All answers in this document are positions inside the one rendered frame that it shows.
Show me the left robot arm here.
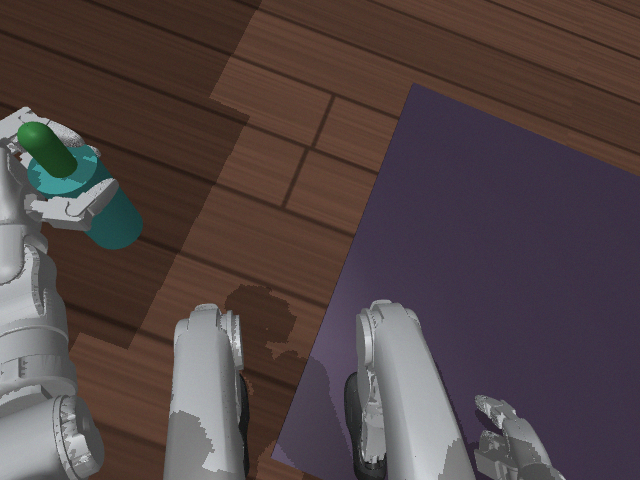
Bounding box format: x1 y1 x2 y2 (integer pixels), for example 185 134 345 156
0 223 104 480

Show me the right robot hand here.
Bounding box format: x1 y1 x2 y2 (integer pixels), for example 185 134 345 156
474 395 552 480

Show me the right robot foot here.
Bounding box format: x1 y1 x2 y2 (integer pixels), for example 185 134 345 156
344 372 387 480

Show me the right robot arm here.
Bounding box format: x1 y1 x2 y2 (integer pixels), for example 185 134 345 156
517 463 566 480

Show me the bottle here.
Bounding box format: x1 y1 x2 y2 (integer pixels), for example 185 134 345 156
17 122 143 250

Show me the left robot hand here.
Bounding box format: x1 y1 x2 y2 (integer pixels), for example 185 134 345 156
0 107 119 232

